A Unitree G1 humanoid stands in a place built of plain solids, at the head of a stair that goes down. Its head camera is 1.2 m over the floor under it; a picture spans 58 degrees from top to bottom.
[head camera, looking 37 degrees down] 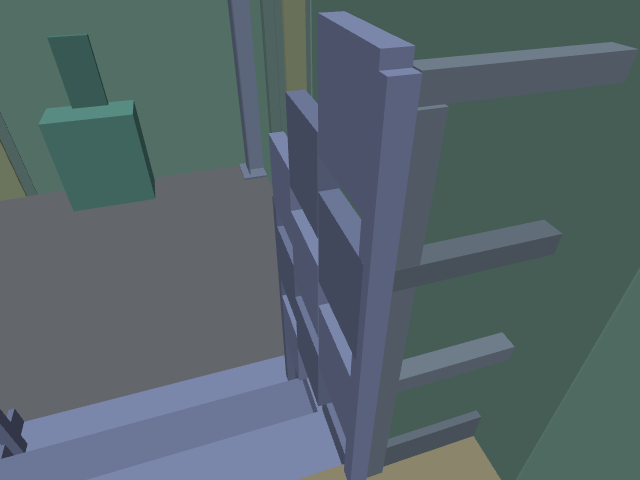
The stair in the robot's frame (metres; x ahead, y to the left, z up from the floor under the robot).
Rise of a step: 0.19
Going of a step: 0.28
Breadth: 1.22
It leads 18 degrees to the left of straight ahead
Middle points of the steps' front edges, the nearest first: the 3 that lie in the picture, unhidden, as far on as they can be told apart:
0.67 0.55 -0.18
0.94 0.64 -0.37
1.21 0.72 -0.56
